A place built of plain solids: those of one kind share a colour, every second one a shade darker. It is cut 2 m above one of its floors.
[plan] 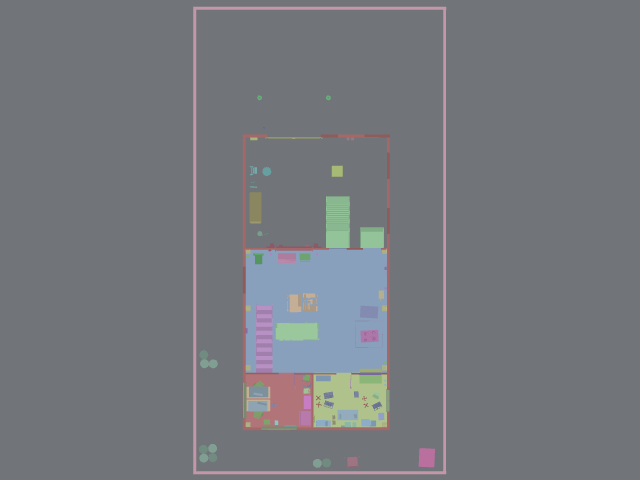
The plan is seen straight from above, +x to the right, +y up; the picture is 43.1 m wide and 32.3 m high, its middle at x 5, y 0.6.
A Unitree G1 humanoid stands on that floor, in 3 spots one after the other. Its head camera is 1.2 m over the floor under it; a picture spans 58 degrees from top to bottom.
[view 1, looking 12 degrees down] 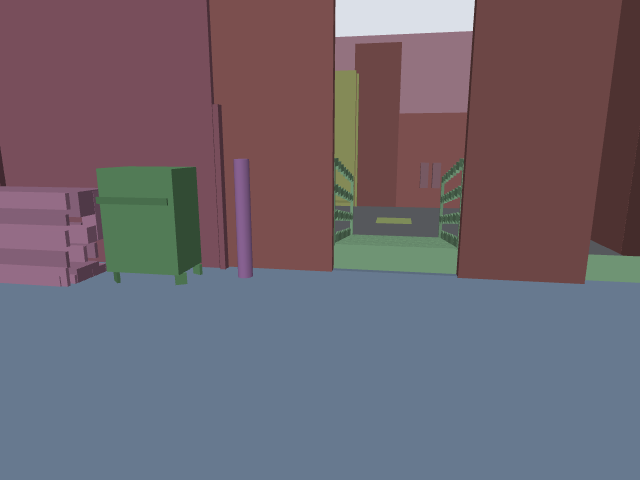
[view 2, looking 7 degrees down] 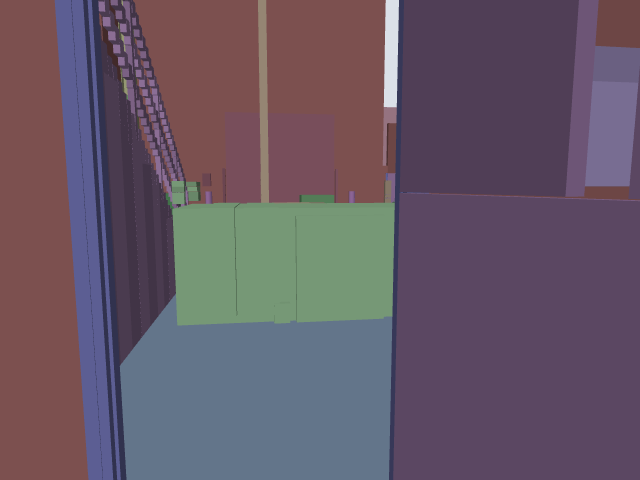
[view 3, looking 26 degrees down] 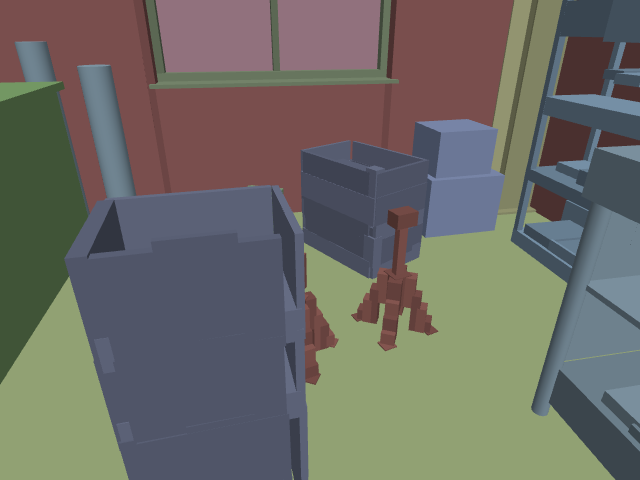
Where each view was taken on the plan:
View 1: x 6.20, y -4.15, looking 100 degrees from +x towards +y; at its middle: wall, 4.25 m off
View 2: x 2.75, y -9.90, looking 82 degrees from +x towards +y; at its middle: rack_mid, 3.80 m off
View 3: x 6.60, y -9.90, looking -11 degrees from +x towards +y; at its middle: euro_bin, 2.56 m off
